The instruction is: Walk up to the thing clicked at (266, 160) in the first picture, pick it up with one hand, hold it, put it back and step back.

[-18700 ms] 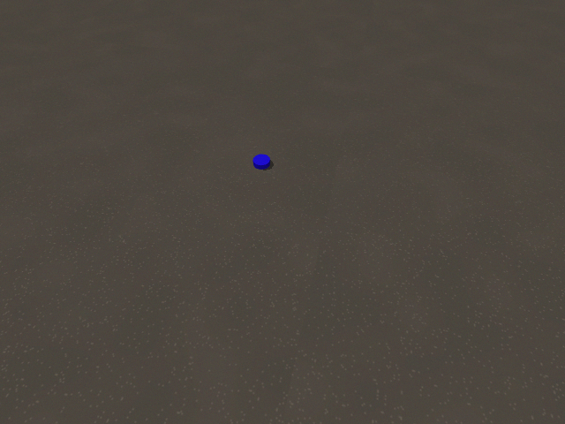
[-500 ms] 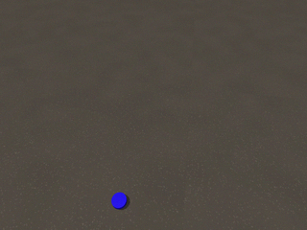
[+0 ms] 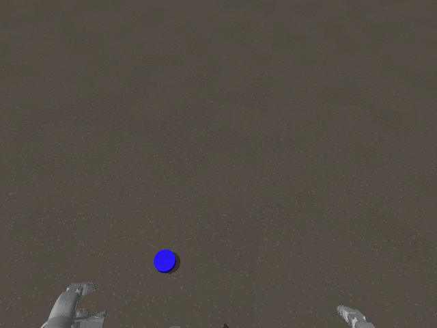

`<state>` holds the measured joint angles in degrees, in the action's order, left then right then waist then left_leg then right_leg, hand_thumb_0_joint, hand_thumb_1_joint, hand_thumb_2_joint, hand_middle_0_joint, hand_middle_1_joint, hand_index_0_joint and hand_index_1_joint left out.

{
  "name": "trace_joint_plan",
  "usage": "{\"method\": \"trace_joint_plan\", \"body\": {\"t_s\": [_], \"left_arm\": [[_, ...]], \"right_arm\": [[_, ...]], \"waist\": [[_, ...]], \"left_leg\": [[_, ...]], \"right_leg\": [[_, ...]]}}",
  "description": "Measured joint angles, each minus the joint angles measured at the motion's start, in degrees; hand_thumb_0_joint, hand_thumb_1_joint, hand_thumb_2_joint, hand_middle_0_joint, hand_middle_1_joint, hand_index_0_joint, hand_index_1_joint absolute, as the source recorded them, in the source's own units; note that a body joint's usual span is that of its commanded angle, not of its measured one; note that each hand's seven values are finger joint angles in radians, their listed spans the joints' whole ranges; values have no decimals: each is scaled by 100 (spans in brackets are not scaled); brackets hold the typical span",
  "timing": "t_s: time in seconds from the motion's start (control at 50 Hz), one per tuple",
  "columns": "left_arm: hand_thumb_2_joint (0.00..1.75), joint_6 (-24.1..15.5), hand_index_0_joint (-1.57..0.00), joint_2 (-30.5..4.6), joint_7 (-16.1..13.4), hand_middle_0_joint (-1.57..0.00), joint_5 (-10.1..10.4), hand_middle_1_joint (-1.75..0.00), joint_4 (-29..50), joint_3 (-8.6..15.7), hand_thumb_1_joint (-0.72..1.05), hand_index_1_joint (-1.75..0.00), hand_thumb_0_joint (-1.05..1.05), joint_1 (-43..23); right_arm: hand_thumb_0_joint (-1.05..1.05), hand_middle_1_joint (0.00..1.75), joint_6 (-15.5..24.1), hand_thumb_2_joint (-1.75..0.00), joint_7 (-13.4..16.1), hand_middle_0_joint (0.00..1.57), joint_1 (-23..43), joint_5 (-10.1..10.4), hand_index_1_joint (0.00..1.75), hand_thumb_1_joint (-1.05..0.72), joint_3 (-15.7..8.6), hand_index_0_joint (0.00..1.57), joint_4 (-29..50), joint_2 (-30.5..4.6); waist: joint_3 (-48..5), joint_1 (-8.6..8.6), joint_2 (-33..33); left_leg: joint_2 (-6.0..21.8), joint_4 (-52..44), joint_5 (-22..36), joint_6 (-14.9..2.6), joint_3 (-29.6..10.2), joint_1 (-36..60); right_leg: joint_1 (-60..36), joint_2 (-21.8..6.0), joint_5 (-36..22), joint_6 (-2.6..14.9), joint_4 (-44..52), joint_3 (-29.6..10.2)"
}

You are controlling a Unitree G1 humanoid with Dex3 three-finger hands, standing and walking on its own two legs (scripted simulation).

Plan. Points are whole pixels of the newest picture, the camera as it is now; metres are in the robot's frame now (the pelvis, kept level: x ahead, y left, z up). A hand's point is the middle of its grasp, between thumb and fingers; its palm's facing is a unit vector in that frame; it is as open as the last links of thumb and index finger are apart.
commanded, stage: rise first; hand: left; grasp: from above
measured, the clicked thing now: (165, 261) +0.43 +0.22 -0.75
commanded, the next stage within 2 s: none
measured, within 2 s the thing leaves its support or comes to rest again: neither
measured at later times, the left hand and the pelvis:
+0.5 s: hand out of the picture +0.13 +0.26 -0.22, palm faces -0.18 -0.86 -0.47, open 14.1 cm; pelvis +0.00 +0.01 -0.07, yaw +0 degrees
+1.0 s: hand (118, 307) +0.21 +0.28 -0.38, palm faces -0.43 -0.53 -0.73, open 14.2 cm; pelvis -0.05 +0.01 -0.23, yaw -2 degrees
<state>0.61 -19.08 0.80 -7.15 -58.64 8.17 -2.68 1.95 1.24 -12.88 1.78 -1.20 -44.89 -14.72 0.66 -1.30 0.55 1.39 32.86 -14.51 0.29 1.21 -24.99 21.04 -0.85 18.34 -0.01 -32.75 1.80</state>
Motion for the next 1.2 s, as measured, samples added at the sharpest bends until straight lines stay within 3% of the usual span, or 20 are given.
{"method": "trace_joint_plan", "body": {"t_s": [0.12, 0.28, 0.48, 0.68, 0.76, 0.9, 1.2], "left_arm": [[97, 482, -9, 83, -121, -7, -222, -95, 620, 15, 1, -93, 1, 355], [99, 629, -7, 154, -166, -7, -470, -105, 1631, 22, -38, -105, 0, 926], [101, 958, -6, 191, -219, -7, -834, -105, 2881, -110, -53, -107, 0, 1580], [99, 996, -7, 85, -304, -7, -1184, -107, 3507, -211, -55, -108, 0, 1814], [99, 737, -6, -65, -354, -6, -1544, -108, 3128, -237, -55, -108, 0, 1432], [100, 57, -6, -356, -602, -6, -2406, -108, 2480, -293, -54, -108, 0, 412], [105, -793, -5, -933, -1180, -6, -4149, -106, 733, -258, -55, -108, 0, -2102]], "right_arm": [[1, 30, -26, -90, -57, 20, -201, 11, 30, -92, -7, 20, 464, 68], [1, 30, 183, -89, -50, 20, -135, -52, 30, -89, -92, 20, 860, 24], [1, 30, 375, -89, -35, 20, 151, -92, 30, -88, -68, 20, 1243, 91], [1, 30, 605, -89, -70, 20, 329, -128, 30, -89, 18, 20, 1447, 131], [1, 30, 746, -89, -111, 20, 450, -136, 30, -88, 32, 20, 1417, 73], [1, 30, 900, -89, -230, 20, 744, -150, 30, -86, -49, 20, 1138, -97], [1, 30, 561, -89, -444, 20, 852, -299, 30, -86, -194, 20, 389, -102]], "waist": [[-228, -80, -58], [-493, -41, -72], [-698, -26, -98], [-886, -6, -124], [-1001, -9, -119], [-1163, -7, -81], [-985, 26, -140]], "left_leg": [[10, 613, -315, -29, 19, -540], [35, 1943, -921, -64, -18, -1683], [77, 3029, -1357, -81, -119, -2743], [78, 3993, -1659, -87, -203, -3831], [74, 4562, -1801, -90, -214, -4526], [99, 5863, -2082, -74, -227, -6081], [267, 8042, -2101, -41, -454, -8754]], "right_leg": [[521, -7, 283, -34, -562, -32], [1617, -13, 882, -69, -1843, -27], [2597, 16, 1308, -81, -2845, 41], [3639, 7, 1653, -80, -3812, 94], [4338, -6, 1840, -75, -4430, 86], [5908, -1, 2208, -61, -5833, 49], [8563, 170, 2289, 37, -8061, 166]]}}
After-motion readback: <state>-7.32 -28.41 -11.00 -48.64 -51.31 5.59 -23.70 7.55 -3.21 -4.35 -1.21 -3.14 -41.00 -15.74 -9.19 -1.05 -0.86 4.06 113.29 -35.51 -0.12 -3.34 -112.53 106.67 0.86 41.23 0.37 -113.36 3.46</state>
